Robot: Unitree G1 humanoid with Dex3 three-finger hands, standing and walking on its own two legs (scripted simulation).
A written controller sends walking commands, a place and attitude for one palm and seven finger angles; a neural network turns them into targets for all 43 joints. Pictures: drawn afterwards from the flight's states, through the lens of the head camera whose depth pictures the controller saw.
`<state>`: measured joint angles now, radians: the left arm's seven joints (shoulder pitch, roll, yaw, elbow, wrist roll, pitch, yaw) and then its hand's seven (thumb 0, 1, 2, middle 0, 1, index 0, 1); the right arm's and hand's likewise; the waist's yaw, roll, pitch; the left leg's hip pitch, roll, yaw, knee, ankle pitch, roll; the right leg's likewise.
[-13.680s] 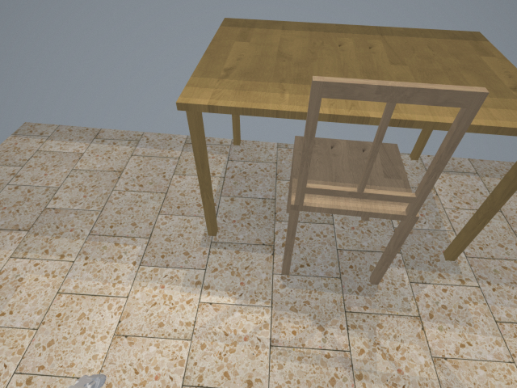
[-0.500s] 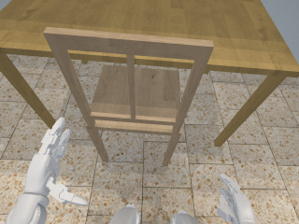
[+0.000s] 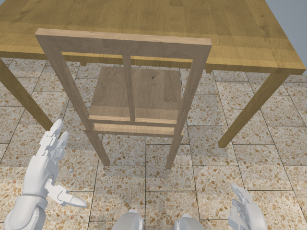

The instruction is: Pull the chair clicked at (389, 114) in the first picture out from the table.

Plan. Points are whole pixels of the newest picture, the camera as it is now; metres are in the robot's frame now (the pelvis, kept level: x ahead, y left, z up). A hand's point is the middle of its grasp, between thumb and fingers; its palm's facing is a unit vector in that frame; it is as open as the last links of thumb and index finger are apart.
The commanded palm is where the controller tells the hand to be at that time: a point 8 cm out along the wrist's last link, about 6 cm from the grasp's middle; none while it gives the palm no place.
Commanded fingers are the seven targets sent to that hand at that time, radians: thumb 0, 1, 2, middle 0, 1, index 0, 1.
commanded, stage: raise the hand toward the chair's back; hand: left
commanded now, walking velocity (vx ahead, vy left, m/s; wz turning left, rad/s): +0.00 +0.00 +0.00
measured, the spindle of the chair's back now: (130, 93) +0.50 +0.11 +0.01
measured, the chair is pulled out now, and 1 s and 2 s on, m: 0.00 0.00 0.00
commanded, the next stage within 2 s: aim the fingers beside a spindle in 0.06 s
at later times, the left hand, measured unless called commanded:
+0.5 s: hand (93, 163) +0.26 +0.16 +0.04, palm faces -0.02 -1.00 -0.06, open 16.9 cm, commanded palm +0.24 +0.22 +0.03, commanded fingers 0.00 -0.50 0.30 -0.06 -0.08 -0.06 -0.08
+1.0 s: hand (114, 150) +0.31 +0.12 +0.01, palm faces -0.05 -1.00 -0.03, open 16.9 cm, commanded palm +0.29 +0.18 +0.01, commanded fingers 0.00 -0.50 0.30 -0.06 -0.08 -0.06 -0.08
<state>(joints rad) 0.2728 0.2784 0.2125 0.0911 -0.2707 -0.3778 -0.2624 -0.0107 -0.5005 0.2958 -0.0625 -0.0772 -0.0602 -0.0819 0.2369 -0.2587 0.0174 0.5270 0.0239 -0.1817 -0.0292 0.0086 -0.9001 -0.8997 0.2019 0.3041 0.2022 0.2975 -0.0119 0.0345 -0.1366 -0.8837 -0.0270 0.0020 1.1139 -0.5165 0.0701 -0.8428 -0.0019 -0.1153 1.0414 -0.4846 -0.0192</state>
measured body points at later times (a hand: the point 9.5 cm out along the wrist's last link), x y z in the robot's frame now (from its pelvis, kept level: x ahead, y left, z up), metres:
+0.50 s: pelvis +0.00 -0.03 +0.00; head +0.08 -0.02 +0.44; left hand +0.26 +0.21 +0.04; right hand +0.17 -0.27 -0.09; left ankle +0.01 +0.07 -0.66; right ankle +0.01 -0.12 -0.66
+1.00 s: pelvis +0.00 -0.03 -0.02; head +0.09 -0.03 +0.42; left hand +0.31 +0.18 +0.01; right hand +0.16 -0.28 -0.12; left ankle +0.01 +0.07 -0.66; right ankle +0.01 -0.12 -0.66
